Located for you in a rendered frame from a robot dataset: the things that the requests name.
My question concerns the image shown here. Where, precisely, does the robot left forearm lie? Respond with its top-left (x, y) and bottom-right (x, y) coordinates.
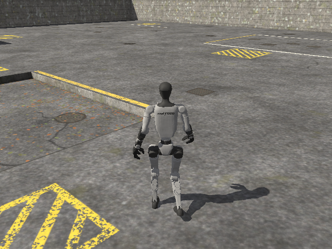
top-left (134, 126), bottom-right (146, 149)

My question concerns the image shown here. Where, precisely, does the robot right upper arm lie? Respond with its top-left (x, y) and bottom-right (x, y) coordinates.
top-left (176, 104), bottom-right (191, 132)

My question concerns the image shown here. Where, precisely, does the robot left upper arm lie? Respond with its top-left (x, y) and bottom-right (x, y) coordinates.
top-left (141, 105), bottom-right (155, 134)

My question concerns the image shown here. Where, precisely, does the left robot thigh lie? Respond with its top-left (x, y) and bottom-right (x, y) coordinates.
top-left (148, 144), bottom-right (159, 178)

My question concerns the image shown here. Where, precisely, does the robot right forearm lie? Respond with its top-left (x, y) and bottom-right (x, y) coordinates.
top-left (186, 124), bottom-right (193, 139)

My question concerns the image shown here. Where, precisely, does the left robot hand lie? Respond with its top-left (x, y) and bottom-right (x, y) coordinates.
top-left (133, 147), bottom-right (144, 160)

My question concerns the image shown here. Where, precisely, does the right robot hand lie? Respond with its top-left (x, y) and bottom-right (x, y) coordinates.
top-left (182, 136), bottom-right (194, 144)

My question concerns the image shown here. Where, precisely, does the robot right shin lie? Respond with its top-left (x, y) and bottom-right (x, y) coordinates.
top-left (172, 173), bottom-right (182, 210)

